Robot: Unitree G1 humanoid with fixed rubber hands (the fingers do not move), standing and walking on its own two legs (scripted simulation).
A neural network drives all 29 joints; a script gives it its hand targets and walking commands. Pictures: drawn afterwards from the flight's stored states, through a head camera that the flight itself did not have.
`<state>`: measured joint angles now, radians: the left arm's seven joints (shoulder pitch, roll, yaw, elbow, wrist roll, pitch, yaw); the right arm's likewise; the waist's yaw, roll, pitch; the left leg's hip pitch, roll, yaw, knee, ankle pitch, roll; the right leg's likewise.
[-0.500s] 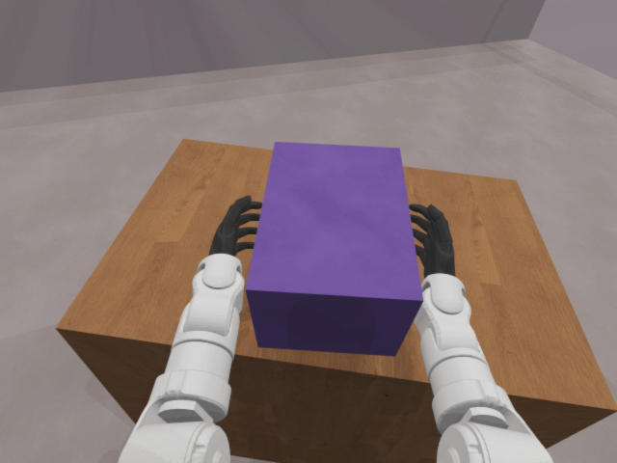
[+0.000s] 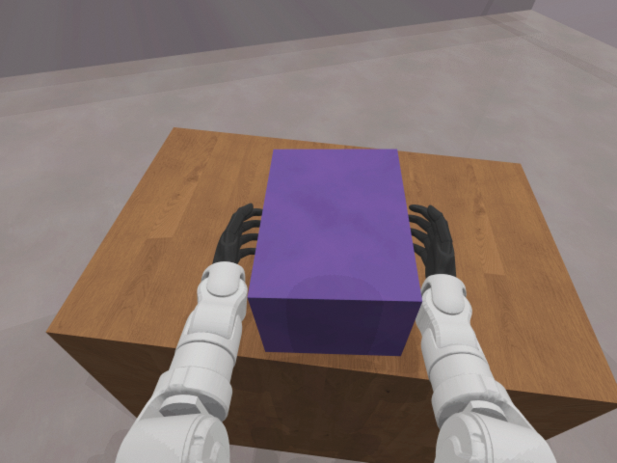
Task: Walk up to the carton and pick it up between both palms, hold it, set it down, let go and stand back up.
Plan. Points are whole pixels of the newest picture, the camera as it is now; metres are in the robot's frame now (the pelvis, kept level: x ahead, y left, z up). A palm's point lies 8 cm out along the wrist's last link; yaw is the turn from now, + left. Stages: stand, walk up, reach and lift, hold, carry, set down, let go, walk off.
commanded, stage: set down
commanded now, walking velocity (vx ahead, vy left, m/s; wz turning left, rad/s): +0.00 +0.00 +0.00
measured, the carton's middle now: (333, 246) +0.43 -0.04 +0.05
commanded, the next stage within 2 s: none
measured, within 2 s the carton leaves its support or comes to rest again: rests again in 1.32 s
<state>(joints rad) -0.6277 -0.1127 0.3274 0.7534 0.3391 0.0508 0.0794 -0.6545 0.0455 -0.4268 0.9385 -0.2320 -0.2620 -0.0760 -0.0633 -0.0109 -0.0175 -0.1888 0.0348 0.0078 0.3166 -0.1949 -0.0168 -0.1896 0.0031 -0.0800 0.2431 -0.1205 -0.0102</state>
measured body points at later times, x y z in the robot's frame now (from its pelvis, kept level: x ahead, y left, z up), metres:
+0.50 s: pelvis +0.00 +0.00 +0.00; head +0.06 +0.00 +0.44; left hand +0.42 +0.09 +0.03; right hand +0.40 -0.19 +0.05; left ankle -0.02 +0.13 -0.75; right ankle +0.00 -0.11 -0.75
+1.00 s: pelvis +0.00 +0.00 -0.01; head +0.09 -0.01 +0.44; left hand +0.42 +0.10 -0.01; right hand +0.40 -0.19 +0.02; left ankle -0.02 +0.13 -0.75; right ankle +0.00 -0.11 -0.75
